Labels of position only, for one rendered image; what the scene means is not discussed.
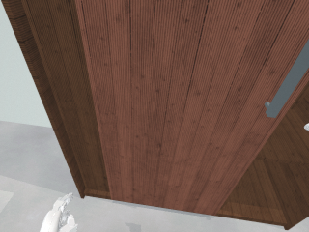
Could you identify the left robot hand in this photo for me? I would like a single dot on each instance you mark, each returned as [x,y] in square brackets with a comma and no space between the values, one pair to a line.
[54,219]

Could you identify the wardrobe door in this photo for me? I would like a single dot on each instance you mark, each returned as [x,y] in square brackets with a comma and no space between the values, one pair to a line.
[179,89]
[56,30]

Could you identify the handle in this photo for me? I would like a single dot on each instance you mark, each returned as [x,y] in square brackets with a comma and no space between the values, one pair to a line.
[297,71]

